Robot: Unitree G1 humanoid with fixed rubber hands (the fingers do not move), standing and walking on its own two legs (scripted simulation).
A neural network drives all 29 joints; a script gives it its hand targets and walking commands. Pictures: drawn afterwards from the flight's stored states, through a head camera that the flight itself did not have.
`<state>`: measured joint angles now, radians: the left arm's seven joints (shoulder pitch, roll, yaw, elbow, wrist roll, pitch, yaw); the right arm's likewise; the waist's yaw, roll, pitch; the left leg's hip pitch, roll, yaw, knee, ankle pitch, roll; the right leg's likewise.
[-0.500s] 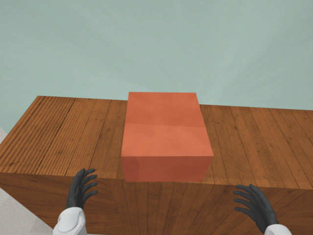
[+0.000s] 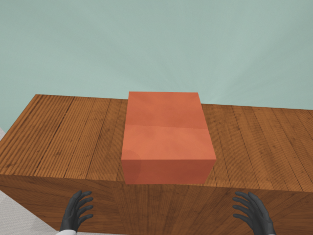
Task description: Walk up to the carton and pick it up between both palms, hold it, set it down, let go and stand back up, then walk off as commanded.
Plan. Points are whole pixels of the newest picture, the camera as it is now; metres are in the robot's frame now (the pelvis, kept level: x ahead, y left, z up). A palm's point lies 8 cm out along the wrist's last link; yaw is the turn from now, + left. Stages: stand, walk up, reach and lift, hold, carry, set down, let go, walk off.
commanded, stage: set down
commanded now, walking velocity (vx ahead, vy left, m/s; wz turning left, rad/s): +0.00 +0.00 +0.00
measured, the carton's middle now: (164, 134) +0.43 -0.01 +0.00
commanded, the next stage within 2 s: let go in 0.52 s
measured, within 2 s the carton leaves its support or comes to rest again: neither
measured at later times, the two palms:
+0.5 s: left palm out of the picture +0.15 +0.24 -0.07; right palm out of the picture +0.16 -0.23 -0.06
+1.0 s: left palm out of the picture +0.15 +0.24 -0.08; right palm out of the picture +0.15 -0.23 -0.08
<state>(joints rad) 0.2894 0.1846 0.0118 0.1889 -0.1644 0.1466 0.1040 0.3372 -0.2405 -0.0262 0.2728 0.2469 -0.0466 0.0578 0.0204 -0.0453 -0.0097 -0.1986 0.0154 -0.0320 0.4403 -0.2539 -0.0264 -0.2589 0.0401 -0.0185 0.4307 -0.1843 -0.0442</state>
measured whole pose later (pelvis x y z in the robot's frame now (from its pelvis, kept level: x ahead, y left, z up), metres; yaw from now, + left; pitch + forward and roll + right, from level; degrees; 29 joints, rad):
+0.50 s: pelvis +0.00 +0.00 +0.00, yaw +0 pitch +1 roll +0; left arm 0.27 0.23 0.01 0.35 -0.16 0.15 0.08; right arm 0.26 -0.20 -0.03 0.49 0.14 -0.08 0.04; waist 0.02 -0.05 0.02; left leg -0.20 0.02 -0.03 0.44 -0.25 -0.03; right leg -0.26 0.04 -0.02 0.43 -0.18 -0.04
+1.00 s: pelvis +0.00 +0.00 +0.00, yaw +0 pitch +1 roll +0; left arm 0.24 0.24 0.01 0.45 -0.15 0.15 0.06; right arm 0.21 -0.19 -0.03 0.68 0.09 -0.13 0.03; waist 0.02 -0.05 0.02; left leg -0.20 0.02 -0.03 0.44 -0.25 -0.03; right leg -0.26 0.04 -0.02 0.43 -0.18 -0.04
